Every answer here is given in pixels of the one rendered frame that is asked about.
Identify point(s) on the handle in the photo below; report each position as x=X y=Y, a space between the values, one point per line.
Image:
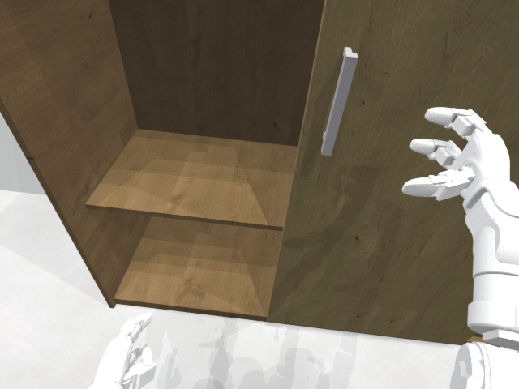
x=339 y=100

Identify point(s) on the right robot forearm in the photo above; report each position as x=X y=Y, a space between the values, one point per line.
x=492 y=216

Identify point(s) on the right robot hand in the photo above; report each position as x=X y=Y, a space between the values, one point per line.
x=485 y=156

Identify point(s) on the left robot hand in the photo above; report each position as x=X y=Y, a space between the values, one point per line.
x=118 y=361

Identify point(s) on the robot right upper arm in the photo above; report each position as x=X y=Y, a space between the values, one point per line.
x=484 y=366

